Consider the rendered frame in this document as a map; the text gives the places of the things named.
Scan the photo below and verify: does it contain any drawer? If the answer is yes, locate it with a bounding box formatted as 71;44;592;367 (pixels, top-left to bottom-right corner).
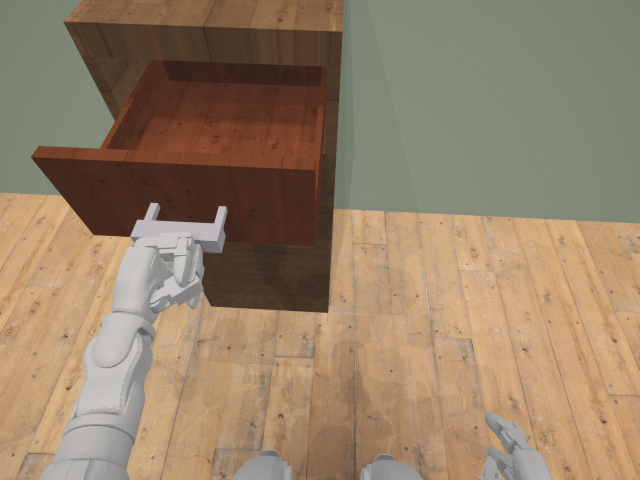
31;60;327;246

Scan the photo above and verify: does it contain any right robot thigh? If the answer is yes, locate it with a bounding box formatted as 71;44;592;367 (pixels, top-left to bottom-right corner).
360;460;424;480

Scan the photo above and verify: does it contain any handle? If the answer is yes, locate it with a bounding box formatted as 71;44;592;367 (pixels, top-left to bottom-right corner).
130;203;228;253

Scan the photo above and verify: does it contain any robot left forearm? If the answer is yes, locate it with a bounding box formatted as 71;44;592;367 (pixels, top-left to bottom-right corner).
39;312;156;480

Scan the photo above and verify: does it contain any cabinet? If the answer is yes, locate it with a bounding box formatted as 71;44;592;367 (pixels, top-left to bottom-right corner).
63;0;344;313

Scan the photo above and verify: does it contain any robot thigh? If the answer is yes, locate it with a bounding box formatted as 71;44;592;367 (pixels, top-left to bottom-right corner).
360;460;424;480
231;456;292;480

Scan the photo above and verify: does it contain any left robot hand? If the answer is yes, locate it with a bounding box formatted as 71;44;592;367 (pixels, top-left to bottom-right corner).
112;232;205;325

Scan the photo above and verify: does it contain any right robot hand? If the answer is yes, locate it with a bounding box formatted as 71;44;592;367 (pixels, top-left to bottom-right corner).
478;412;553;480

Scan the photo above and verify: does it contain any left robot thigh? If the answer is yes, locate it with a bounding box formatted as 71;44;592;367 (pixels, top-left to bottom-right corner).
231;456;292;480

